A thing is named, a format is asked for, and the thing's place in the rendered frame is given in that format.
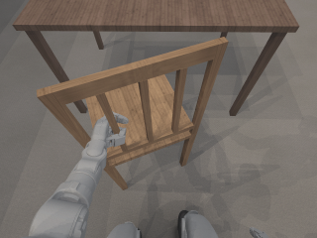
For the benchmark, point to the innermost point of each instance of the robot right foot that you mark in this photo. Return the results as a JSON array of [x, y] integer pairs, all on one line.
[[181, 215]]

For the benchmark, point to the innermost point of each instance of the robot right hand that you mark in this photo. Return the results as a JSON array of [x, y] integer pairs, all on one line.
[[256, 233]]

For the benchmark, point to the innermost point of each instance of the right robot thigh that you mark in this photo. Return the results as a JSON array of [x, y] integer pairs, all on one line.
[[196, 226]]

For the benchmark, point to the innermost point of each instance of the robot left upper arm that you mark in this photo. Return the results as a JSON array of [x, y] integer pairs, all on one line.
[[60, 219]]

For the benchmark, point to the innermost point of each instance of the robot left hand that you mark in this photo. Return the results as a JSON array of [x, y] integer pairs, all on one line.
[[102, 131]]

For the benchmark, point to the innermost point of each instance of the chair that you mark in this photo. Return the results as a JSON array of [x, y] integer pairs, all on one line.
[[141, 92]]

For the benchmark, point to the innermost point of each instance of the table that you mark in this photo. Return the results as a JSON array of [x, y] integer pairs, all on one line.
[[215, 16]]

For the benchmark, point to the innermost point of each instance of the left robot forearm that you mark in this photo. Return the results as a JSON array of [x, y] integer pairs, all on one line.
[[83, 179]]

